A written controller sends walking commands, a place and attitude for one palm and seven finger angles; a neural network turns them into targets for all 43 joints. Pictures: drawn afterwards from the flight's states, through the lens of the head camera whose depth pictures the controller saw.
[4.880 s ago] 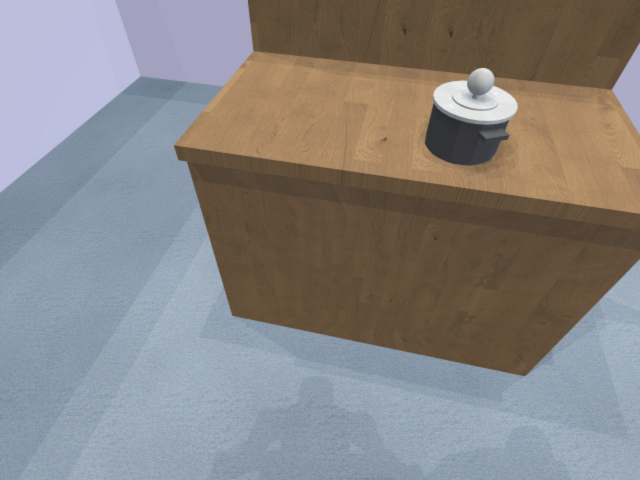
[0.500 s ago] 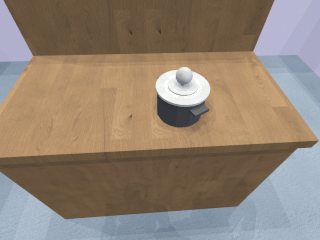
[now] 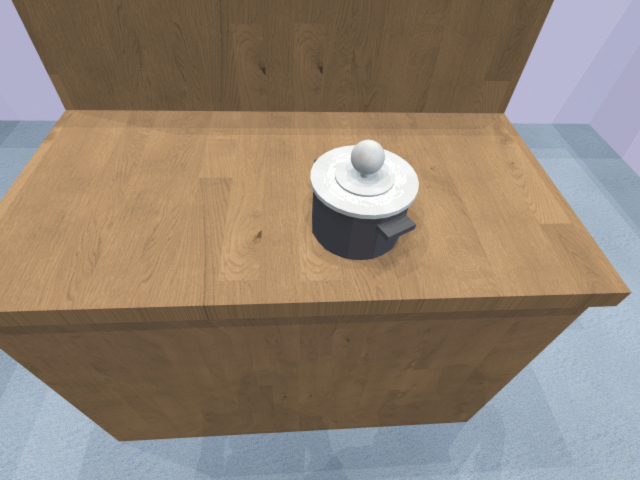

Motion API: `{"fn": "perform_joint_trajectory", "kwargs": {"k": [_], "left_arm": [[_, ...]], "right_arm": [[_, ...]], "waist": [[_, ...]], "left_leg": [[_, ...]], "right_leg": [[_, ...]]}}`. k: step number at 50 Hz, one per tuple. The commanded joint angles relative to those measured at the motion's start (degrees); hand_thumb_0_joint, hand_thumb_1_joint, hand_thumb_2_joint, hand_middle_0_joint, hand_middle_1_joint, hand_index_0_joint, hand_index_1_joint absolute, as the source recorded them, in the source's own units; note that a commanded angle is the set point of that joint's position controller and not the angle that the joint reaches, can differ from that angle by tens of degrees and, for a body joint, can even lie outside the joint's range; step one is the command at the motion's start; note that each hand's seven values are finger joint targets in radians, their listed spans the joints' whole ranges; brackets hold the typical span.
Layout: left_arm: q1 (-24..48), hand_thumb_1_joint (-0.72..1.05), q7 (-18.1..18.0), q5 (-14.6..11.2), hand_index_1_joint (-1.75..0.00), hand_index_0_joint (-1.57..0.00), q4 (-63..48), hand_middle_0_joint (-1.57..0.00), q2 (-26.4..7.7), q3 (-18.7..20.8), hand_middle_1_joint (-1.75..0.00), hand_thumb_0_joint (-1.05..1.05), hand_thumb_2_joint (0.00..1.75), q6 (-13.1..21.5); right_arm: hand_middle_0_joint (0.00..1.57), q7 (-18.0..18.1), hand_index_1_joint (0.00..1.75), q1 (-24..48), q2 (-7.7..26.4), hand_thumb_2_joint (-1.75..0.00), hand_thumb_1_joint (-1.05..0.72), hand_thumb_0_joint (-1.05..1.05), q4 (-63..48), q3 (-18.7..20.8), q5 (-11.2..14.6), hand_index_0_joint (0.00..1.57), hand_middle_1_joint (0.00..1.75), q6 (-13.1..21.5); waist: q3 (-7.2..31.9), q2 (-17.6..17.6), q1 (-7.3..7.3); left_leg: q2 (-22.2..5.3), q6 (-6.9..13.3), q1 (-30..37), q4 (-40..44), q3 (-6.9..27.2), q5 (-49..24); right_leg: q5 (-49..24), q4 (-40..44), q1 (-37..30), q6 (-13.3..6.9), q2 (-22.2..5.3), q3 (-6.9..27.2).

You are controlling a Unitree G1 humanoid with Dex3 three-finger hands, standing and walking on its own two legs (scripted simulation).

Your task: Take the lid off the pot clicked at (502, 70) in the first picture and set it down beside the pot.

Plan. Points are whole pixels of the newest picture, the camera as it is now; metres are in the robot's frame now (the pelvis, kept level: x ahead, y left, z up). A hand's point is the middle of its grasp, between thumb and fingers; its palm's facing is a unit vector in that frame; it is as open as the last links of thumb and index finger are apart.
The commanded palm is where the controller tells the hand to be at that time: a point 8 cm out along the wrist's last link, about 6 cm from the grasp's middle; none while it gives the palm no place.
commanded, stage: shuffle to correct the standing spot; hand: left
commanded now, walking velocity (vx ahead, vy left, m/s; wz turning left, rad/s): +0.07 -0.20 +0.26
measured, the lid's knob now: (367, 157) +0.53 -0.03 +0.13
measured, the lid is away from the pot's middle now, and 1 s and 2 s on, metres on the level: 0.00 0.00 0.00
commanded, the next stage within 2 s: come to a stop and stand still in 1.30 s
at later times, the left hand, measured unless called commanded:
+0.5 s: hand out of the picture +0.00 +0.11 -0.19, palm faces +0.15 -0.98 -0.15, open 7.4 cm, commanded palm none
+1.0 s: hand out of the picture +0.13 +0.03 -0.19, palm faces +0.18 -0.97 -0.17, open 7.4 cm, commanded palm none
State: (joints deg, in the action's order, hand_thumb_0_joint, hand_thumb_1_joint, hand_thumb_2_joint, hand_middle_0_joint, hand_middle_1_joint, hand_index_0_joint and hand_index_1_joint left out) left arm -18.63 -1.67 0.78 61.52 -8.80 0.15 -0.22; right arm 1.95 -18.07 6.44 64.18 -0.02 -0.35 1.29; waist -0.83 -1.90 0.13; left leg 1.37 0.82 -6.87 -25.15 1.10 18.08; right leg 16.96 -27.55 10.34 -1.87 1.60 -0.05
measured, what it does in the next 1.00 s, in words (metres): steps to the right: right foot, then left foot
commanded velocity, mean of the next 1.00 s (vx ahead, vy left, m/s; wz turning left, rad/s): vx -0.01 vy -0.20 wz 0.07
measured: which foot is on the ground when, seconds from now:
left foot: down 0.00-0.64, up 0.66-0.76, down 0.78-1.00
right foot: down 0.00-0.42, up 0.44-0.62, down 0.64-1.00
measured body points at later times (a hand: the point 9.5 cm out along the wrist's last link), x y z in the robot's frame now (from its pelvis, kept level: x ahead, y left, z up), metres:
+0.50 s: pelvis +0.05 -0.05 -0.01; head +0.07 -0.02 +0.44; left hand -0.01 +0.16 -0.18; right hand +0.08 -0.27 -0.16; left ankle -0.02 +0.09 -0.74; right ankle -0.01 -0.14 -0.69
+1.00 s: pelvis +0.10 -0.16 -0.01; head +0.14 -0.13 +0.43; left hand +0.12 +0.09 -0.17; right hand +0.16 -0.39 -0.16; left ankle +0.03 -0.01 -0.74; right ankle +0.12 -0.29 -0.73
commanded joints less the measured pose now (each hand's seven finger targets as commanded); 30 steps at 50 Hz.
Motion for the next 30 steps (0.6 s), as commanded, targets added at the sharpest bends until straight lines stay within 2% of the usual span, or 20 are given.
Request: {"fn": "perform_joint_trajectory", "kwargs": {"k": [1,5,9,12,13,15,16,17,18,19,20,21,22,23,24,25,26,28,29,30], "left_arm": [[-4.47,0.90,-0.10,0.10,-0.30,-0.20,-2.02,-0.20,-3.61,0.60,-0.30,0.00,0.90,0.65],[-6.40,0.90,-0.31,0.32,-0.30,-0.20,-1.91,-0.20,-3.42,1.02,-0.30,0.00,0.90,0.74],[-8.38,0.90,-0.60,0.28,-0.30,-0.20,-2.07,-0.20,-3.97,1.61,-0.30,0.00,0.90,0.70],[-11.10,0.90,-0.97,0.27,-0.30,-0.20,-2.00,-0.20,-5.84,2.60,-0.30,0.00,0.90,0.66],[-11.87,0.90,-1.16,0.30,-0.30,-0.20,-2.01,-0.20,-5.90,2.75,-0.30,0.00,0.90,0.60],[-11.22,0.90,-1.45,0.74,-0.30,-0.20,-2.19,-0.20,-5.09,2.41,-0.30,0.00,0.90,0.44],[-10.48,0.90,-1.40,0.69,-0.30,-0.20,-2.70,-0.20,-5.23,2.31,-0.30,0.00,0.90,0.25],[-9.24,0.90,-1.45,0.62,-0.30,-0.20,-3.05,-0.20,-4.80,2.19,-0.30,0.00,0.90,0.14],[-7.28,0.90,-1.29,0.32,-0.30,-0.20,-3.37,-0.20,-4.67,2.07,-0.30,0.00,0.90,0.07],[-6.91,0.90,-0.98,0.22,-0.30,-0.20,-4.12,-0.20,-3.14,1.81,-0.30,0.00,0.90,0.17],[-6.00,0.90,-1.01,0.07,-0.30,-0.20,-4.95,-0.20,-1.67,1.28,-0.30,0.00,0.90,0.14],[-3.32,0.90,-1.31,-0.11,-0.30,-0.20,-6.25,-0.20,-3.28,1.74,-0.30,0.00,0.90,-0.22],[-1.05,0.90,-1.42,0.20,-0.30,-0.20,-6.94,-0.20,-4.55,2.53,-0.30,0.00,0.90,-0.82],[-0.80,0.90,-1.22,0.35,-0.30,-0.20,-7.57,-0.20,-4.46,2.86,-0.30,0.00,0.90,-1.30],[-1.21,0.90,-0.69,0.33,-0.30,-0.20,-8.34,-0.20,-3.90,2.98,-0.30,0.00,0.90,-1.42],[-2.03,0.90,-0.12,0.13,-0.30,-0.20,-8.61,-0.20,-3.24,3.10,-0.30,0.00,0.90,-1.44],[-2.74,0.90,0.45,-0.10,-0.30,-0.20,-8.69,-0.20,-3.28,3.29,-0.30,0.00,0.90,-1.39],[-6.40,0.90,1.15,-0.06,-0.30,-0.20,-7.53,-0.20,-3.12,3.41,-0.30,0.00,0.90,-1.30],[-7.50,0.90,1.28,0.11,-0.30,-0.20,-7.06,-0.20,-3.74,3.59,-0.30,0.00,0.90,-1.15],[-8.60,0.90,1.15,0.37,-0.30,-0.20,-6.69,-0.20,-5.74,3.92,-0.30,0.00,0.90,-0.95]], "right_arm": [[0.20,0.78,0.30,-3.12,6.71,-0.90,-0.90,0.00,-1.77,1.56,-0.40,0.20,0.30,0.39],[0.20,1.10,0.30,-3.85,6.48,-0.90,-0.90,0.00,-1.94,2.06,-0.53,0.20,0.30,0.18],[0.20,1.36,0.30,-3.97,5.41,-0.90,-0.90,0.00,-2.59,2.16,-0.44,0.20,0.30,0.00],[0.20,1.44,0.30,-3.43,3.88,-0.90,-0.90,0.00,-3.31,2.29,-0.21,0.20,0.30,-0.10],[0.20,1.60,0.30,-2.49,3.63,-0.90,-0.90,0.00,-3.64,2.34,-0.16,0.20,0.30,-0.18],[0.20,1.62,0.30,-0.50,2.96,-0.90,-0.90,0.00,-3.80,2.40,-0.17,0.20,0.30,-0.20],[0.20,1.49,0.30,-0.60,2.66,-0.90,-0.90,0.00,-3.64,2.48,-0.18,0.20,0.30,-0.31],[0.20,1.43,0.30,-1.63,2.44,-0.90,-0.90,0.00,-3.23,2.34,-0.27,0.20,0.30,-0.24],[0.20,1.55,0.30,-4.48,2.81,-0.90,-0.90,0.00,-2.12,2.50,-0.42,0.20,0.30,-0.10],[0.20,2.05,0.30,-7.86,5.76,-0.90,-0.90,0.00,-0.99,3.13,-0.95,0.20,0.30,0.12],[0.20,2.48,0.30,-11.22,8.73,-0.90,-0.90,0.00,-0.41,3.63,-1.15,0.20,0.30,-0.19],[0.20,2.35,0.30,-12.16,10.31,-0.90,-0.90,0.00,-0.52,3.98,-1.40,0.20,0.30,-0.80],[0.20,2.29,0.30,-9.95,9.72,-0.90,-0.90,0.00,-1.12,3.86,-1.52,0.20,0.30,-1.03],[0.20,2.31,0.30,-6.43,8.98,-0.90,-0.90,0.00,-2.55,3.78,-1.69,0.20,0.30,-0.81],[0.20,2.24,0.30,-2.27,9.62,-0.90,-0.90,0.00,-4.40,4.01,-1.86,0.20,0.30,-0.66],[0.20,2.19,0.30,0.74,10.40,-0.90,-0.90,0.00,-5.73,4.19,-2.07,0.20,0.30,-0.59],[0.20,2.13,0.30,2.57,10.96,-0.90,-0.90,0.00,-6.74,4.34,-2.18,0.20,0.30,-0.54],[0.20,1.66,0.30,4.10,12.67,-0.90,-0.90,0.00,-7.59,4.66,-1.92,0.20,0.30,-1.16],[0.20,1.42,0.30,3.36,12.93,-0.90,-0.90,0.00,-7.73,5.10,-1.49,0.20,0.30,-1.55],[0.20,1.17,0.30,1.78,12.06,-0.90,-0.90,0.00,-7.86,5.35,-0.98,0.20,0.30,-1.75]], "waist": [[-6.22,5.00,-0.46],[-5.48,4.54,-0.67],[-3.56,-0.40,-0.83],[-0.93,-7.00,-1.60],[-0.72,-8.42,-1.85],[-1.61,-5.00,-1.89],[-1.51,-3.11,-1.56],[-1.47,-1.58,-0.20],[-1.16,0.21,1.76],[0.12,6.56,2.86],[1.24,13.00,3.80],[-0.75,16.23,4.78],[-4.60,13.36,4.12],[-7.33,11.26,2.32],[-8.44,10.63,0.77],[-8.05,10.84,-0.34],[-7.52,9.00,-1.16],[-3.02,8.97,-2.64],[-1.40,7.09,-2.65],[-0.12,1.52,-2.38]], "left_leg": [[-10.04,4.64,-5.16,7.68,10.51,-4.21],[-9.02,4.69,-6.87,3.54,9.60,-9.62],[-6.02,3.33,-9.68,-3.08,5.33,-12.38],[-2.15,1.28,-15.72,-12.21,-0.42,-6.04],[-1.84,0.69,-17.44,-15.26,-1.69,2.63],[-2.31,0.53,-18.76,-15.90,-2.45,9.56],[-2.71,0.66,-16.93,-13.17,-2.55,8.13],[-3.15,0.83,-12.45,-6.93,-2.40,3.34],[-4.55,1.66,-5.08,-0.74,-0.81,-10.03],[-11.75,5.00,3.59,0.24,7.82,-25.70],[-21.59,11.49,7.95,2.51,18.64,-38.67],[-26.17,15.77,8.85,3.30,22.93,-44.68],[-26.32,15.62,3.21,3.31,21.55,-43.86],[-24.71,13.57,-2.71,4.43,18.39,-38.46],[-23.17,12.12,-3.97,4.13,16.64,-34.92],[-21.79,10.62,-5.16,3.94,14.19,-32.16],[-20.63,9.17,-5.97,3.37,12.25,-30.10],[-15.68,4.64,-6.92,-0.82,6.51,-21.77],[-12.98,2.69,-7.96,-4.65,4.44,-17.54],[-8.92,0.85,-10.89,-9.86,0.75,-11.98]], "right_leg": [[-1.89,0.70,3.96,-0.60,-3.88,0.16],[-5.05,0.14,2.21,-1.03,-4.68,0.46],[-11.99,1.68,-2.27,-1.98,-6.95,3.08],[-26.70,3.58,-10.20,-4.32,-11.86,7.75],[-32.66,3.91,-11.82,-6.36,-13.55,9.31],[-39.75,2.56,-11.93,-9.53,-14.67,8.89],[-40.05,1.44,-11.05,-9.98,-14.18,7.44],[-40.98,-1.06,-8.26,-8.83,-12.79,5.31],[-39.75,-5.38,-3.00,-5.70,-10.06,1.71],[-29.73,-12.46,5.95,-1.85,-5.40,-2.54],[0.49,-21.07,14.07,1.10,-2.05,-4.73],[17.85,-29.68,19.78,1.44,-1.29,-0.21],[19.59,-33.50,20.35,0.50,-2.90,3.72],[18.68,-34.49,19.38,-0.19,-3.73,5.00],[18.17,-32.61,19.65,-0.39,-4.61,4.72],[17.69,-28.92,18.00,-0.27,-5.14,3.90],[16.87,-23.16,15.38,-0.20,-5.35,2.69],[6.08,-9.96,7.04,1.01,-3.05,-3.27],[-1.40,-2.96,2.48,1.38,-1.73,-4.94],[-8.50,1.35,-2.09,1.08,-3.30,-1.98]]}}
